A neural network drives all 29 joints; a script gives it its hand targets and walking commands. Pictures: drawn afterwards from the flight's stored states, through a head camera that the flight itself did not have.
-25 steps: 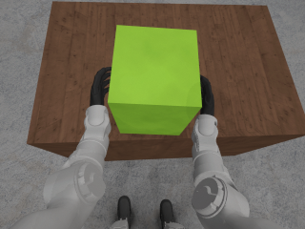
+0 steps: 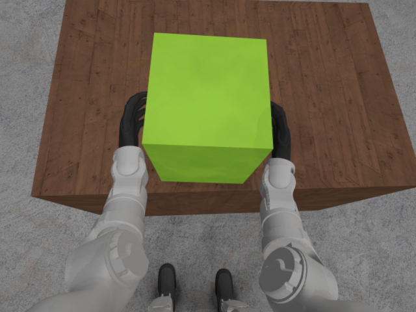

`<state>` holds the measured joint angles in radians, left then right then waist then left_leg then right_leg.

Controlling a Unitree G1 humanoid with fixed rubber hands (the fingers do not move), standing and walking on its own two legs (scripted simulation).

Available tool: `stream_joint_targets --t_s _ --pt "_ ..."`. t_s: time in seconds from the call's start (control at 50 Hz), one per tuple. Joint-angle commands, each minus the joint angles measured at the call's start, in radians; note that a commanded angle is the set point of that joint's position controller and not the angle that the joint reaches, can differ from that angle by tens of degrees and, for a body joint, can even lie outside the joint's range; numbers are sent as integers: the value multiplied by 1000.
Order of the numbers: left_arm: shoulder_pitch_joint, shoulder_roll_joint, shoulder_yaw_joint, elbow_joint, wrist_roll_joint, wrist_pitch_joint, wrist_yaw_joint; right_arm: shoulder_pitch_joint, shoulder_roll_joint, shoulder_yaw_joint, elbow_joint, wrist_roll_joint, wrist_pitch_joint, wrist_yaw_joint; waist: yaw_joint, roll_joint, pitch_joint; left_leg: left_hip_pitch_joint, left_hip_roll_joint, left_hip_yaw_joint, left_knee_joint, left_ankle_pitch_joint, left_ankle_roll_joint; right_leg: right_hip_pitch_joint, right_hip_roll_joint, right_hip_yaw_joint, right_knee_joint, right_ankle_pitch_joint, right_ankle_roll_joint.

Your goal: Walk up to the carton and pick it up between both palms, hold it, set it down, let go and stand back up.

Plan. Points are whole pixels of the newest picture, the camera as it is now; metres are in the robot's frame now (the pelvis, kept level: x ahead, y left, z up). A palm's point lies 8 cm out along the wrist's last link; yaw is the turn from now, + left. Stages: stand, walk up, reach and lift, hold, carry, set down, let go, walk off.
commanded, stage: set down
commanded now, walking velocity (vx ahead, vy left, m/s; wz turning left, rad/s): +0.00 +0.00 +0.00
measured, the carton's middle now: (205, 121) +0.48 -0.03 -0.07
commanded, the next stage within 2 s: none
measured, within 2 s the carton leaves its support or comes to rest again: neither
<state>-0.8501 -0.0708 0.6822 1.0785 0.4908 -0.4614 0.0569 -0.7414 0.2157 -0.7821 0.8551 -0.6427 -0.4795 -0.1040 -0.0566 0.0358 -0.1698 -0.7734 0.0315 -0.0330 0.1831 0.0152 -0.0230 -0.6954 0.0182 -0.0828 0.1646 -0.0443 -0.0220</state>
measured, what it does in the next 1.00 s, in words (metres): stands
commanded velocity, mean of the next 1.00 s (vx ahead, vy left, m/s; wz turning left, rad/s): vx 0.00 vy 0.00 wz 0.00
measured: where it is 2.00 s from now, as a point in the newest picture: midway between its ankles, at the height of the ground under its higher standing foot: (195, 302)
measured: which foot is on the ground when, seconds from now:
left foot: down 0.00-1.00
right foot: down 0.00-1.00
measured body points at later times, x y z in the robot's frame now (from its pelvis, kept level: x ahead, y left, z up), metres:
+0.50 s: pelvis +0.00 +0.01 +0.00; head +0.18 +0.01 +0.41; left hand +0.47 +0.12 -0.05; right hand +0.42 -0.17 -0.04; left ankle +0.01 +0.13 -0.74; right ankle -0.03 -0.11 -0.74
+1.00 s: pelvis -0.03 +0.02 -0.01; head +0.11 +0.01 +0.42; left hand +0.47 +0.14 +0.02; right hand +0.42 -0.22 +0.03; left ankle +0.01 +0.13 -0.74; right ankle -0.03 -0.11 -0.74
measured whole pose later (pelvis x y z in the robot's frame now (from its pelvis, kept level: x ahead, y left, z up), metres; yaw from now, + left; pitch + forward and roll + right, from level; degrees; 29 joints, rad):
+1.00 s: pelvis -0.03 +0.02 -0.01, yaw -7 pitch +33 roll -1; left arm -1.01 0.19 0.16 1.38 -0.09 -0.40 0.07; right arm -0.91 -0.20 -0.17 1.19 0.09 -0.33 -0.08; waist 0.00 0.02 -0.30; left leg -0.87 0.05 0.07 0.34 -0.04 0.01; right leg -0.82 0.02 0.04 0.28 -0.04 0.01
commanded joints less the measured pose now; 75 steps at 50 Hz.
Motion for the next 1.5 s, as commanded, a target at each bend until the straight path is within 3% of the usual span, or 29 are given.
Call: stream_joint_targets --t_s 0.0,0.16,0.24,0.3,0.34,0.38,0.42,0.48,0.6,0.72,0.8,0.88,0.98,1.06,1.16,1.24,1.3,1.38,1.48 --pt "-302 -367 -216 66 92 8 -101 -299 393 281 115 -102 -18 117 -8 -14 -625 267 -33 6 41 155 33 479 -28 22 129 537 61" --pt "-272 -351 -250 15 83 27 -92 -276 341 245 91 -88 10 144 -5 35 -690 454 -37 4 56 239 -19 359 5 -5 72 450 44" --pt "-252 -246 -245 4 52 28 -68 -270 217 229 72 -35 23 133 4 46 -720 492 -44 18 68 275 -36 315 20 1 62 450 36" --pt "-262 -77 -224 2 -7 19 -29 -286 40 220 60 75 23 93 9 44 -774 470 -50 42 83 301 -33 318 28 25 82 502 29" --pt "-305 73 -205 9 -78 13 9 -307 -116 225 76 208 20 42 14 38 -829 411 -53 65 98 307 -16 348 27 58 123 567 24" --pt "-370 137 -248 29 -166 11 28 -325 -163 282 102 320 14 0 15 27 -850 340 -54 80 114 292 4 400 23 83 174 631 31" --pt "-402 163 -279 50 -227 1 27 -343 -191 328 121 373 5 -13 23 7 -874 265 -62 91 123 282 20 483 19 97 220 710 41" --pt "-415 202 -279 61 -258 -19 27 -372 -247 360 146 417 -14 -19 34 -2 -957 256 -67 98 140 316 26 511 21 94 250 778 52" --pt "-411 239 -349 109 -325 3 37 -385 -355 414 188 512 -3 -19 22 27 -1009 560 -39 86 260 464 -28 217 61 66 183 618 41" --pt "-456 284 -419 112 -425 11 31 -451 -448 483 181 594 17 -6 36 10 -1002 638 -23 71 298 503 -52 112 73 56 150 495 39" --pt "-515 323 -465 94 -491 9 31 -513 -486 536 135 648 46 10 50 0 -1025 684 -23 75 297 457 -58 85 73 44 138 403 45" --pt "-544 391 -514 153 -584 25 22 -558 -508 618 178 731 108 29 53 -36 -925 617 -26 83 271 281 -43 117 52 47 148 272 55" --pt "-594 463 -598 243 -696 52 -4 -618 -532 693 260 809 180 31 32 -89 -749 442 -26 90 214 20 -1 168 12 63 169 102 73" --pt "-640 491 -670 260 -759 68 -15 -663 -559 717 276 859 213 23 15 -59 -757 418 -24 90 219 -25 6 166 -3 64 175 70 77" --pt "-675 496 -720 223 -785 104 -19 -682 -604 734 275 916 242 18 0 28 -808 508 -23 86 258 44 -19 135 2 52 173 130 66" --pt "-680 491 -716 124 -767 144 -20 -668 -643 737 242 948 257 14 1 100 -885 643 -26 83 298 195 -54 103 25 34 159 215 54" --pt "-662 491 -688 34 -737 183 -19 -647 -660 739 196 959 274 12 9 121 -945 736 -28 80 319 315 -69 121 41 27 144 290 50" --pt "-620 495 -640 -59 -698 250 -19 -626 -666 746 122 956 311 11 23 86 -954 786 -31 74 318 400 -66 204 52 23 133 362 53" --pt "-545 496 -592 -84 -667 342 -28 -605 -657 771 77 952 372 10 34 -15 -792 765 -33 64 288 380 -41 328 54 30 130 386 65"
